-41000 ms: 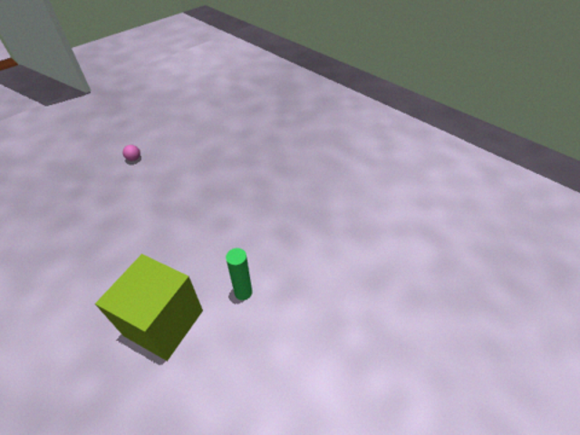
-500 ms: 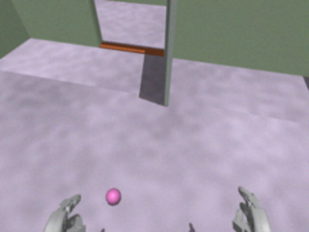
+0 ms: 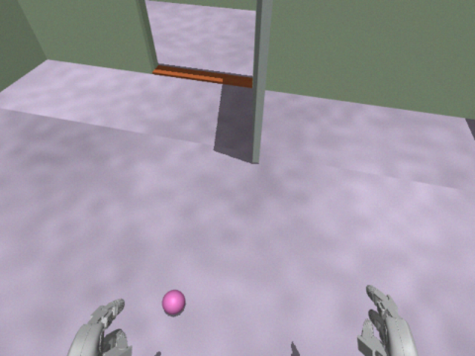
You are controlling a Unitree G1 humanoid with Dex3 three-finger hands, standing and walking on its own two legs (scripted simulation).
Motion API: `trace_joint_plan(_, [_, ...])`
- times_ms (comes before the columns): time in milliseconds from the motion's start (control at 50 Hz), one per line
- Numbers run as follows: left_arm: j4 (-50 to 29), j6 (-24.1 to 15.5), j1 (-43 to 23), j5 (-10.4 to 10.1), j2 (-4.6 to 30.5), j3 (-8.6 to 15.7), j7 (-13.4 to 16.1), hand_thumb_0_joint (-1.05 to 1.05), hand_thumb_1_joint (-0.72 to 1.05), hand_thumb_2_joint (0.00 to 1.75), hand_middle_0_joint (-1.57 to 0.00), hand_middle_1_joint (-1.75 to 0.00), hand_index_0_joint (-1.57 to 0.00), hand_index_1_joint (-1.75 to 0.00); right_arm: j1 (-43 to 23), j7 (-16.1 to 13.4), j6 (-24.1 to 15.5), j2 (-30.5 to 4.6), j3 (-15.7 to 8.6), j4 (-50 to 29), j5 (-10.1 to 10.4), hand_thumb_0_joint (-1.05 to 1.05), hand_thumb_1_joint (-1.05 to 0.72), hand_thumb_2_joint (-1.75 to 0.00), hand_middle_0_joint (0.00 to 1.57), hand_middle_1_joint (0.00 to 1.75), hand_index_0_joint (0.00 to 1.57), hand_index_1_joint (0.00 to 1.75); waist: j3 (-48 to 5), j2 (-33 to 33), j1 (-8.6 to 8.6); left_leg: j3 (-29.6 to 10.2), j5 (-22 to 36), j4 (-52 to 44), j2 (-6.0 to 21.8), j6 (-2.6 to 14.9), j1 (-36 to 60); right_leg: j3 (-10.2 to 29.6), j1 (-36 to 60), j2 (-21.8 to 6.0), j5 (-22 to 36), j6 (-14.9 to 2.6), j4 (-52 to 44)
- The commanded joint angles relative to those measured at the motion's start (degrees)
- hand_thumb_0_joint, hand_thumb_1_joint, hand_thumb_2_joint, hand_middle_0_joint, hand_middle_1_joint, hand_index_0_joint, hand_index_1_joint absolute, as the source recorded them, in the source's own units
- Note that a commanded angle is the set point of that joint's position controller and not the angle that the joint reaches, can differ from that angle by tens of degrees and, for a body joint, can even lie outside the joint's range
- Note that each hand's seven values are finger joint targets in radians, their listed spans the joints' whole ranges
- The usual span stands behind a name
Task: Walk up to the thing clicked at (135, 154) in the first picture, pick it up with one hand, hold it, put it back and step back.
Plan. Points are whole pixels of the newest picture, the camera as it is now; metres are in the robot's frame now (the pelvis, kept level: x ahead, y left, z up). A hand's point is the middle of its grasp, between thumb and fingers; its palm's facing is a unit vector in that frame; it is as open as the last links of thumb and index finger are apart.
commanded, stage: stand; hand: left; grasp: from above
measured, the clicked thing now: (173, 301) +0.45 +0.24 -0.67
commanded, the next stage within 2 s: none
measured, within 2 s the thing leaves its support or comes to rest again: neither
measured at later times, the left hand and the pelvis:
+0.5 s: hand out of the picture +0.04 +0.24 -0.11, palm faces +0.04 -0.94 -0.33, open 7.4 cm; pelvis +0.00 +0.01 +0.05, yaw +0 degrees
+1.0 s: hand out of the picture +0.04 +0.25 -0.10, palm faces +0.03 -0.94 -0.34, open 7.4 cm; pelvis -0.01 +0.00 +0.07, yaw +0 degrees
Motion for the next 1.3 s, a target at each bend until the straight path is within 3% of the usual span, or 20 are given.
trace_joint_plan(0, [19.77,-19.34,-11.69,7.09,11.91,4.54,2.55,0.0,0.9,0.9,-0.2,-0.3,-0.2,-0.3,-7.98,4.3,5.6,-14.15,-6.27,5.55,-6.91,0.0,-0.9,-0.9,0.2,0.3,0.2,0.3,4.91,-6.94,4.13,2.55,20.46,-12.09,-1.27,5.95,10.27,6.49,13.52,-2.95,10.64,-5.67,-13.91])
trace_joint_plan(20, [22.14,-21.19,-11.45,7.0,12.69,4.14,2.08,0.0,0.9,0.9,-0.2,-0.3,-0.2,-0.3,-7.5,5.3,6.84,-14.85,-6.57,3.81,-7.26,0.0,-0.9,-0.9,0.2,0.3,0.2,0.3,4.41,-6.37,2.79,1.01,19.11,-12.73,-1.42,5.88,12.11,7.71,10.85,-2.27,10.55,-6.81,-14.2])
trace_joint_plan(40, [25.03,-22.59,-11.88,7.32,13.4,3.55,1.94,0.0,0.9,0.9,-0.2,-0.3,-0.2,-0.3,-7.91,6.4,7.49,-14.91,-6.59,4.54,-6.5,0.0,-0.9,-0.9,0.2,0.3,0.2,0.3,3.06,-4.58,3.18,0.59,17.95,-13.1,-1.98,5.87,14.05,8.13,13.49,-2.94,11.23,-6.7,-13.93])
trace_joint_plan(60, [26.98,-23.44,-13.58,7.42,12.95,3.33,1.66,0.0,0.9,0.9,-0.2,-0.3,-0.2,-0.3,-7.05,7.58,7.65,-13.65,-6.3,6.52,-5.33,0.0,-0.9,-0.9,0.2,0.3,0.2,0.3,1.76,-2.8,2.99,0.95,17.43,-14.28,-2.03,5.66,15.75,7.97,15.22,-3.83,13.07,-6.07,-13.34])
trace_joint_plan(100, [31.96,-23.68,-15.61,6.45,12.34,3.48,1.19,0.0,0.9,0.9,-0.2,-0.3,-0.2,-0.3,-7.32,8.98,8.18,-12.93,-6.33,8.38,-3.48,0.0,-0.9,-0.9,0.2,0.3,0.2,0.3,3.14,-3.52,3.63,0.67,15.5,-16.5,-1.99,5.41,17.58,6.76,13.91,-3.32,10.37,-4.88,-14.88])
trace_joint_plan(140, [37.29,-24.52,-16.29,6.1,12.18,3.34,1.28,0.0,0.9,0.9,-0.2,-0.3,-0.2,-0.3,-8.61,9.6,8.8,-12.78,-6.81,10.45,-3.13,0.0,-0.9,-0.9,0.2,0.3,0.2,0.3,3.37,-3.04,4.09,-0.5,15.9,-18.59,-1.05,5.5,18.71,5.62,15.37,-3.2,10.81,-4.03,-16.11])
trace_joint_plan(180, [41.9,-25.43,-17.0,6.13,11.61,3.37,1.32,0.0,0.9,0.9,-0.2,-0.3,-0.2,-0.3,-9.04,9.64,9.53,-13.32,-6.95,12.18,-3.52,0.0,-0.9,-0.9,0.2,0.3,0.2,0.3,5.06,0.15,4.22,-2.61,11.58,-22.74,0.28,5.74,18.38,4.22,16.54,-2.38,9.71,-3.13,-17.09])
trace_joint_plan(240, [47.71,-26.65,-17.74,5.85,11.79,3.44,1.22,0.0,0.9,0.9,-0.2,-0.3,-0.2,-0.3,-8.64,9.35,10.21,-13.74,-6.96,14.85,-3.41,0.0,-0.9,-0.9,0.2,0.3,0.2,0.3,5.33,0.42,3.72,-2.36,17.24,-24.07,0.78,5.43,21.79,4.02,18.99,-2.62,15.07,-2.86,-18.84])
trace_joint_plan(380, [58.59,-27.54,-17.43,5.23,12.63,3.18,1.33,0.0,0.9,0.9,-0.2,-0.3,-0.2,-0.3,-7.3,8.39,11.48,-14.03,-6.46,20.52,-2.68,0.0,-0.9,-0.9,0.2,0.3,0.2,0.3,7.79,-1.57,3.01,-1.47,21.79,-29.61,1.21,4.46,26.72,4.89,24.69,-3.77,21.23,-2.98,-25.9])
trace_joint_plan(520, [65.46,-27.44,-17.61,5.02,13.46,2.55,1.56,0.0,0.9,0.9,-0.2,-0.3,-0.2,-0.3,-7.51,8.11,12.31,-14.45,-5.95,24.82,-2.01,0.0,-0.9,-0.9,0.2,0.3,0.2,0.3,10.29,-2.3,2.94,-1.08,20.52,-34.53,1.8,3.76,31.33,4.94,27.09,-4.39,20.11,-2.27,-32.63])
trace_joint_plan(660, [69.13,-27.29,-18.49,5.07,13.8,2.2,1.27,0.0,0.9,0.9,-0.2,-0.3,-0.2,-0.3,-8.35,8.43,12.74,-14.89,-5.7,26.99,-1.98,0.0,-0.9,-0.9,0.2,0.3,0.2,0.3,13.85,-0.95,3.0,-1.84,13.51,-39.83,2.15,3.36,29.22,4.37,28.53,-3.99,14.87,-1.86,-35.76])
trace_joint_plan(680, [69.41,-27.51,-18.64,5.05,13.9,2.24,1.28,0.0,0.9,0.9,-0.2,-0.3,-0.2,-0.3,-8.47,8.53,12.69,-14.83,-5.65,27.26,-1.92,0.0,-0.9,-0.9,0.2,0.3,0.2,0.3,13.13,-1.63,3.12,-1.8,15.28,-39.68,2.2,3.38,29.89,4.76,29.34,-4.43,15.67,-1.97,-36.23])
trace_joint_plan(760, [70.33,-27.53,-19.14,5.17,14.66,2.27,1.06,0.0,0.9,0.9,-0.2,-0.3,-0.2,-0.3,-8.84,8.76,12.81,-15.0,-5.6,28.02,-1.86,0.0,-0.9,-0.9,0.2,0.3,0.2,0.3,14.5,-1.45,3.1,-2.0,11.88,-40.74,2.04,3.18,29.36,4.86,28.38,-4.24,12.59,-1.72,-37.48])
trace_joint_plan(800, [70.49,-27.62,-20.05,5.09,14.9,2.33,1.02,0.0,0.9,0.9,-0.2,-0.3,-0.2,-0.3,-8.75,8.9,12.86,-14.73,-5.45,28.21,-1.82,0.0,-0.9,-0.9,0.2,0.3,0.2,0.3,14.19,-2.33,2.81,-1.79,13.26,-40.55,2.03,3.15,29.5,5.15,28.68,-4.6,12.38,-1.77,-37.98])
trace_joint_plan(920, [71.03,-28.02,-21.21,4.61,15.17,2.17,0.87,0.0,0.9,0.9,-0.2,-0.3,-0.2,-0.3,-8.81,8.88,12.39,-15.2,-5.0,29.06,-1.75,0.0,-0.9,-0.9,0.2,0.3,0.2,0.3,11.93,-2.03,2.66,-1.36,20.15,-40.27,2.75,3.12,31.82,5.37,30.74,-5.25,19.15,-1.75,-38.24])
trace_joint_plan(1080, [71.76,-27.75,-21.79,4.54,15.57,1.96,0.53,0.0,0.9,0.9,-0.2,-0.3,-0.2,-0.3,-9.56,8.98,12.43,-15.9,-4.61,29.8,-1.56,0.0,-0.9,-0.9,0.2,0.3,0.2,0.3,12.73,-2.0,2.81,-1.43,17.26,-41.91,2.98,2.84,31.06,4.94,30.54,-4.84,16.61,-1.88,-38.49])
trace_joint_plan(1220, [71.9,-27.97,-22.23,4.31,15.8,1.81,0.4,0.0,0.9,0.9,-0.2,-0.3,-0.2,-0.3,-9.64,9.02,12.32,-16.23,-4.36,30.3,-1.5,0.0,-0.9,-0.9,0.2,0.3,0.2,0.3,10.93,-1.71,2.57,-1.01,21.35,-41.16,3.38,2.95,33.01,5.48,31.21,-5.45,20.19,-1.99,-38.61])
trace_joint_plan(1280, [72.02,-27.73,-22.67,4.34,15.71,1.77,0.3,0.0,0.9,0.9,-0.2,-0.3,-0.2,-0.3,-9.95,9.03,12.45,-16.2,-4.2,30.47,-1.54,0.0,-0.9,-0.9,0.2,0.3,0.2,0.3,12.06,-1.46,2.47,-0.83,18.16,-41.96,3.14,2.84,31.55,5.32,30.66,-5.09,18.6,-2.0,-38.87])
